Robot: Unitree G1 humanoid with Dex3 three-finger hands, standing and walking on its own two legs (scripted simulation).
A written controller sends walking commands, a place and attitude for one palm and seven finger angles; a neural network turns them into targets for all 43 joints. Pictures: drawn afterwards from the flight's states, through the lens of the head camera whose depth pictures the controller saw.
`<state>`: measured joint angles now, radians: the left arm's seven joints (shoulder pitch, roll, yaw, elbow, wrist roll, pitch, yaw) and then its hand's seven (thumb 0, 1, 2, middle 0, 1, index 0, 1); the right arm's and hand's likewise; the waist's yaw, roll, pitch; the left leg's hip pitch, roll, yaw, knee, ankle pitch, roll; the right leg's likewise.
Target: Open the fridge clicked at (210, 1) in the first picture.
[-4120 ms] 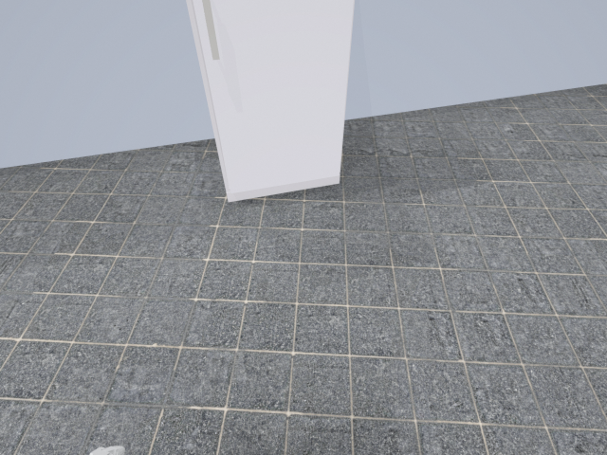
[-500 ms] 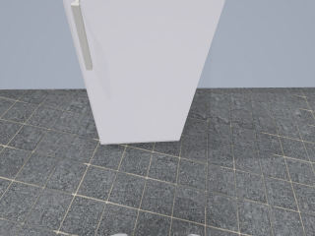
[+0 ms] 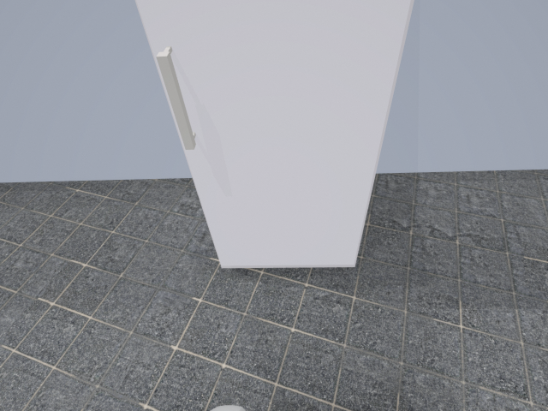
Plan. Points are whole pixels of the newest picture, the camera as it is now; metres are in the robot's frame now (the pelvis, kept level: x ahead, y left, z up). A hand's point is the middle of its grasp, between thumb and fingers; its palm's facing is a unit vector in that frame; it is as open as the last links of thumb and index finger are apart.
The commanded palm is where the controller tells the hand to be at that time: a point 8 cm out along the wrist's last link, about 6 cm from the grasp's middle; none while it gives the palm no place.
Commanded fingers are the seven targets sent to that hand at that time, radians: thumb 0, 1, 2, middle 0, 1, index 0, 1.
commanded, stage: take the last steps up to it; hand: left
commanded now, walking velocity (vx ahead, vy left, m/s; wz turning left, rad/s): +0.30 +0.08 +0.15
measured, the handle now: (180, 101) +0.75 +0.28 +0.08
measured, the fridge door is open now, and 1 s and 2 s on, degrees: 0 0 0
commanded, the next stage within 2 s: come to a stop and stand still in 0.78 s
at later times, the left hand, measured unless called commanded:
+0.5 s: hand out of the picture +0.03 +0.25 -0.18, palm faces +0.13 -0.98 -0.17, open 7.4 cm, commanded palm none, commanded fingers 0.00 0.90 0.90 -0.20 -0.30 -0.20 -0.30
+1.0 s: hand (169, 325) +0.31 +0.25 -0.17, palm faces +0.07 -0.97 -0.24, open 7.2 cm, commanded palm none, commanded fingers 0.00 0.90 0.90 -0.20 -0.30 -0.20 -0.30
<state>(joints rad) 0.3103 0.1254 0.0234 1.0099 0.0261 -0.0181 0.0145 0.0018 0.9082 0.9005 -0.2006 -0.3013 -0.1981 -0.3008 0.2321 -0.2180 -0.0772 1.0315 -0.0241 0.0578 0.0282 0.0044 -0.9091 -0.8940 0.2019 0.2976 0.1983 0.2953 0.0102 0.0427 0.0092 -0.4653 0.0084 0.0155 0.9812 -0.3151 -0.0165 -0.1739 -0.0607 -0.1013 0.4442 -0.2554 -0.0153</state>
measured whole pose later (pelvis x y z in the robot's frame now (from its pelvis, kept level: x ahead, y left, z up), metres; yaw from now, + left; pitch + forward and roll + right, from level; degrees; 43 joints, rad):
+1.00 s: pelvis +0.25 +0.06 -0.01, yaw +2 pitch -1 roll +0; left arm 0.19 0.15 0.04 1.03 0.02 -0.04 0.02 -0.01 0.94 0.90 -0.20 -0.30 -0.20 -0.30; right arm 0.29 -0.16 -0.04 1.10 -0.01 0.00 -0.01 0.00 -0.91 -0.89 0.20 0.30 0.20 0.29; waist -0.02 0.04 0.06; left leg -0.42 0.08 0.04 0.92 -0.37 -0.03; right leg -0.26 -0.02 -0.14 0.46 -0.18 -0.05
